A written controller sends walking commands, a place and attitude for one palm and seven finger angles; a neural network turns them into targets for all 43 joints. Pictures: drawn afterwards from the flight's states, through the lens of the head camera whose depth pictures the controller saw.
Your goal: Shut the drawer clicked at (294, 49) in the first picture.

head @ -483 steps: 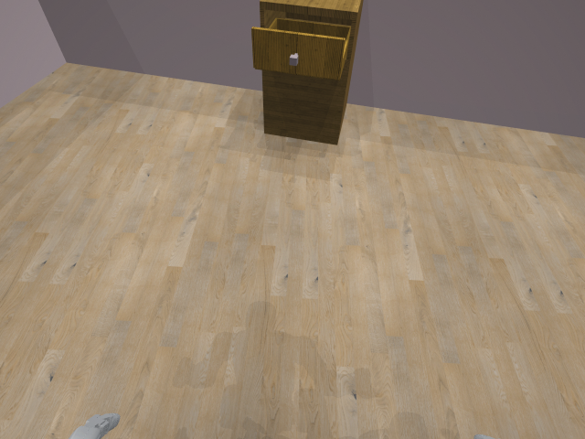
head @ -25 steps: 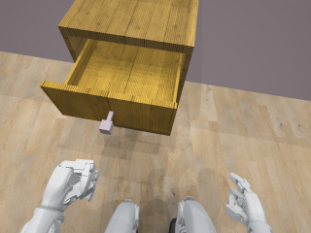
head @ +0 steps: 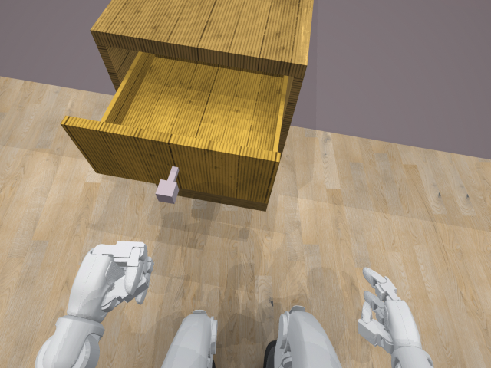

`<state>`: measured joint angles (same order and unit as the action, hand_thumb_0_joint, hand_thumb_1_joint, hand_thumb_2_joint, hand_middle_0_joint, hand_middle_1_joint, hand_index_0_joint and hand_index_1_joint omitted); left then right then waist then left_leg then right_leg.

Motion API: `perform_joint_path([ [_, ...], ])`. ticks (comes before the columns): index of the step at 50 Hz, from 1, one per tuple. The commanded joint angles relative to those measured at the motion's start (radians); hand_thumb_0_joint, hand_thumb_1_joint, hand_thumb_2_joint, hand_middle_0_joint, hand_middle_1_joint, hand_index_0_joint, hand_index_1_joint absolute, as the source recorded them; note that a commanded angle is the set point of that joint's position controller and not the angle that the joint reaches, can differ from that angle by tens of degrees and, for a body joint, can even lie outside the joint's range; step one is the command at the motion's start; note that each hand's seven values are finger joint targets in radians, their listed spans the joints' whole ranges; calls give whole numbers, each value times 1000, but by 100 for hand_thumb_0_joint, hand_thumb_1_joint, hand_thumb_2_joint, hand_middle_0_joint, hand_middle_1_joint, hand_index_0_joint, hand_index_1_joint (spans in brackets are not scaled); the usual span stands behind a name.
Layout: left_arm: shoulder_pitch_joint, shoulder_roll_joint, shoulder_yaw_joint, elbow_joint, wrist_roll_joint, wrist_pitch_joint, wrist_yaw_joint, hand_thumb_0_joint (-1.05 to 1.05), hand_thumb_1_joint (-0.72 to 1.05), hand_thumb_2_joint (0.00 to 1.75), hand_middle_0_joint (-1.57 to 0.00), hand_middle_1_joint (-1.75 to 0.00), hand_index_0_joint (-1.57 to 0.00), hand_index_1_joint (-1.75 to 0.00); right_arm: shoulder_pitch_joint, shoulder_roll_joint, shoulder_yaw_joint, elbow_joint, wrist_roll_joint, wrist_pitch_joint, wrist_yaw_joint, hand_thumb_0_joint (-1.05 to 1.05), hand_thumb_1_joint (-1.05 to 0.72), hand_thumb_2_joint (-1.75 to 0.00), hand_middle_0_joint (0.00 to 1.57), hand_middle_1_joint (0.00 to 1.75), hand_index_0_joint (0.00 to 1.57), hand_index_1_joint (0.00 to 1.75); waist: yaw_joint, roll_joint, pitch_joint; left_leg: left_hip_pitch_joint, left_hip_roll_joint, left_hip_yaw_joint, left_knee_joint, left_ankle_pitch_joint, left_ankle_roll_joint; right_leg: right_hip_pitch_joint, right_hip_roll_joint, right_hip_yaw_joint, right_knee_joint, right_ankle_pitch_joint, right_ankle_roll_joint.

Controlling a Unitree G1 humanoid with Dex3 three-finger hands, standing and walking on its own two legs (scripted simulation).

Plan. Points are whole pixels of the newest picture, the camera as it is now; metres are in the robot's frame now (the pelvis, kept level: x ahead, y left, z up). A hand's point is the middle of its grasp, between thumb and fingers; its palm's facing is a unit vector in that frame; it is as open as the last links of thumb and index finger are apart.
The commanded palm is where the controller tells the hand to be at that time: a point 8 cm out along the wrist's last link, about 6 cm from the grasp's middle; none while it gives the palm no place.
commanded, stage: bring the fist close to the handle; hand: left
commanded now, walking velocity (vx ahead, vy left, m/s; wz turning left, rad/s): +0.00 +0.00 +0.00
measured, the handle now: (170, 184) +0.44 +0.17 -0.05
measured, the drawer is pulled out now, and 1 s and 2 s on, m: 0.21 0.21 0.18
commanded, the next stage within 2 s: push the drawer shut in 1.18 s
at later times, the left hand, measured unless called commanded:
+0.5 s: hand (167, 255) +0.29 +0.14 -0.03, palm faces -0.19 -0.98 -0.03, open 3.3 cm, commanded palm +0.29 +0.20 -0.03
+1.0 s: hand (174, 243) +0.32 +0.14 -0.05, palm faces -0.19 -0.98 -0.04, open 3.3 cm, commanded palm +0.31 +0.20 -0.05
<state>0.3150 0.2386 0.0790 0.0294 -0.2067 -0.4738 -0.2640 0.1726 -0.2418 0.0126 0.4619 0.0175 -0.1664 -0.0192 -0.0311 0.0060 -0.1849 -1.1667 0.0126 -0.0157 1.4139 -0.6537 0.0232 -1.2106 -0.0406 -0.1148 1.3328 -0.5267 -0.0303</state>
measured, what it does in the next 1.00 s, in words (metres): lowers itself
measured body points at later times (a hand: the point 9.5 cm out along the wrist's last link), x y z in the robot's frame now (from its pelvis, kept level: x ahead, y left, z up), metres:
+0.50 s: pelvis -0.01 +0.00 -0.03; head +0.14 +0.02 +0.39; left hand +0.30 +0.20 -0.02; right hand +0.18 -0.24 -0.13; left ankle +0.01 +0.10 -0.60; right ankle +0.06 -0.11 -0.60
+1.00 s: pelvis -0.01 +0.00 -0.05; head +0.15 +0.01 +0.37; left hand +0.32 +0.19 -0.05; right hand +0.16 -0.25 -0.17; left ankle +0.01 +0.10 -0.60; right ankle +0.05 -0.11 -0.60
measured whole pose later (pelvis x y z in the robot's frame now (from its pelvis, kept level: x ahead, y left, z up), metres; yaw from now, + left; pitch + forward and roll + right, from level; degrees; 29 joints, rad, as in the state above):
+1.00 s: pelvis -0.01 +0.00 -0.05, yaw -1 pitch +31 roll -2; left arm -0.07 0.25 0.10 0.25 -0.19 -0.43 -0.25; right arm 0.14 -0.26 0.01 0.51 0.02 -0.04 0.02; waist -0.05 0.02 -0.19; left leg -1.45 0.01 0.00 1.61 -0.70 0.03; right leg -1.51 -0.05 -0.10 1.53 -0.56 -0.03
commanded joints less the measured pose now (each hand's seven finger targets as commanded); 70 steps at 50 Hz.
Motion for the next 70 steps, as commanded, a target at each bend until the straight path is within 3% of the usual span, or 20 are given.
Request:
perform_joint_path([
  [1, -140, 80, 27, -178, -4, -68, -6, 0, 90, 90, -140, -160, -140, -160, -8, -145, -60, -121, -2, -44, -4, 0, -90, -90, 20, 30, 20, 30, -10, 84, -313, 137, -23, -46, -197, 279, -4, 224, 29, 75, -143, 90, -13],
  [5, -129, 100, 44, -165, -9, -25, -19, 0, 90, 90, -140, -160, -140, -160, 0, -155, -64, -124, 2, -30, 1, 0, -90, -90, 20, 30, 20, 30, -5, 50, -383, 149, -20, -48, -186, 346, -2, 255, 29, 74, -126, 162, -9],
  [12, -232, 107, 90, -82, -10, -15, 24, 0, 90, 90, -140, -160, -140, -160, -11, -154, -60, -103, -2, -6, 7, 0, -90, -90, 20, 30, 20, 30, -6, 12, -350, 55, -23, -48, -150, 293, -1, 206, 32, 73, -88, 120, -10],
  [16, -270, 89, 64, -73, -1, -46, 23, 0, 90, 90, -140, -160, -140, -160, -5, -156, -62, -95, -5, -2, 16, 0, -90, -90, 20, 30, 20, 30, -7, 32, -395, 58, -23, -48, -132, 318, -3, 197, 28, 78, -66, 147, -11],
  [19, -318, 74, 21, -68, 6, -56, 9, 0, 90, 90, -140, -160, -140, -160, -3, -162, -64, -87, -6, 3, 20, 0, -90, -90, 20, 30, 20, 30, -23, 53, -409, 67, -21, -52, -117, 320, -3, 160, 27, 79, -54, 145, -11],
  [22, -340, 84, 31, -30, 11, -55, 8, 0, 90, 90, -140, -160, -140, -160, 4, -170, -66, -78, -6, 11, 20, 0, -90, -90, 20, 30, 20, 30, -29, 31, -407, 46, -20, -60, -101, 324, -1, 136, 30, 74, -33, 146, -11],
  [28, -388, 102, 72, 14, 17, -52, 37, 0, 90, 90, -140, -160, -140, -160, -2, -168, -66, -74, -9, 36, 27, 0, -90, -90, 20, 30, 20, 30, -12, 34, -437, 11, -26, -50, -72, 334, -4, 135, 29, 81, -4, 164, -14],
  [32, -473, 125, 92, 48, 27, -66, 47, 0, 90, 90, -140, -160, -140, -160, -3, -168, -65, -64, -12, 48, 24, 0, -90, -90, 20, 30, 20, 30, -22, 23, -446, -44, -28, -44, -36, 305, 2, 126, 30, 94, 13, 152, -12],
  [33, -483, 102, 74, 65, 28, -67, 42, 0, 90, 90, -140, -160, -140, -160, -6, -165, -63, -63, -13, 51, 26, 0, -90, -90, 20, 30, 20, 30, -27, 28, -451, -48, -29, -39, -29, 300, 4, 124, 29, 98, 12, 154, -11],
  [39, -554, 108, 68, 90, 20, -69, 6, 0, 90, 90, -140, -160, -140, -160, -1, -177, -65, -50, -11, 59, 27, 0, -90, -90, 20, 30, 20, 30, -33, 66, -515, -31, -27, -45, -1, 339, 0, 97, 28, 95, 45, 192, -12],
  [43, -490, 135, 100, 29, -4, -46, -5, 0, 90, 90, -140, -160, -140, -160, 3, -179, -68, -69, -4, 69, 32, 0, -90, -90, 20, 30, 20, 30, -9, 60, -580, 2, -27, -44, -17, 385, -2, 163, 26, 98, 40, 243, -11],
  [44, -465, 135, 105, 13, -8, -40, -2, 0, 90, 90, -140, -160, -140, -160, -2, -177, -69, -77, -2, 73, 34, 0, -90, -90, 20, 30, 20, 30, 2, 67, -576, 0, -28, -42, -26, 388, -3, 174, 25, 100, 37, 246, -11],
  [47, -469, 127, 98, 34, -3, -20, 13, 0, 90, 90, -140, -160, -140, -160, -6, -172, -65, -75, 2, 82, 33, 0, -90, -90, 20, 30, 20, 30, -18, 17, -516, -58, -27, -41, -18, 336, 7, 160, 29, 101, 29, 204, -8],
  [50, -507, 101, 73, 50, 9, -23, 30, 0, 90, 90, -140, -160, -140, -160, -7, -170, -65, -67, 1, 85, 31, 0, -90, -90, 20, 30, 20, 30, -35, -3, -469, -90, -28, -42, -15, 278, 9, 131, 27, 104, 17, 144, -3],
  [53, -560, 116, 80, 83, 15, -36, 34, 0, 90, 90, -140, -160, -140, -160, -4, -173, -63, -58, -1, 83, 24, 0, -90, -90, 20, 30, 20, 30, -46, -8, -437, -120, -30, -38, -8, 226, 10, 107, 28, 111, 7, 91, -3],
  [57, -595, 130, 80, 67, 20, -62, 29, 0, 90, 90, -140, -160, -140, -160, -2, -175, -63, -54, -3, 73, 18, 0, -90, -90, 20, 30, 20, 30, -34, 52, -473, -77, -30, -43, -12, 233, 6, 81, 30, 104, 19, 84, -9],
  [61, -563, 133, 87, 80, 15, -53, 20, 0, 90, 90, -140, -160, -140, -160, -5, -175, -60, -59, -3, 77, 21, 0, -90, -90, 20, 30, 20, 30, -21, 60, -493, -64, -32, -41, -23, 263, 3, 115, 26, 106, 13, 112, -10],
  [64, -577, 138, 90, 89, 17, -36, 19, 0, 90, 90, -140, -160, -140, -160, -5, -180, -60, -62, 0, 85, 21, 0, -90, -90, 20, 30, 20, 30, -24, 60, -495, -52, -29, -47, -27, 268, 2, 99, 28, 98, 21, 118, -9],
  [67, -655, 132, 84, 121, 18, -24, 28, 0, 90, 90, -140, -160, -140, -160, 2, -180, -57, -50, 0, 85, 15, 0, -90, -90, 20, 30, 20, 30, -52, 32, -460, -77, -27, -51, -16, 242, 8, 73, 32, 94, 18, 100, -6],
  [70, -728, 143, 89, 115, 25, -35, 38, 0, 90, 90, -140, -160, -140, -160, 9, -183, -58, -39, -3, 79, 11, 0, -90, -90, 20, 30, 20, 30, -55, 63, -489, -50, -26, -54, -15, 259, 2, 62, 28, 92, 24, 114, -7],
])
